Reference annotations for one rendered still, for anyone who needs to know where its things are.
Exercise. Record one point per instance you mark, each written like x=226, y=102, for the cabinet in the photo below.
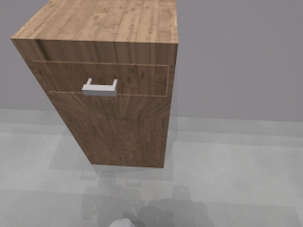
x=121, y=130

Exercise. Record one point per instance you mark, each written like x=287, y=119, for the handle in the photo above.
x=89, y=89

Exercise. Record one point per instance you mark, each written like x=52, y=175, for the drawer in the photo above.
x=132, y=78

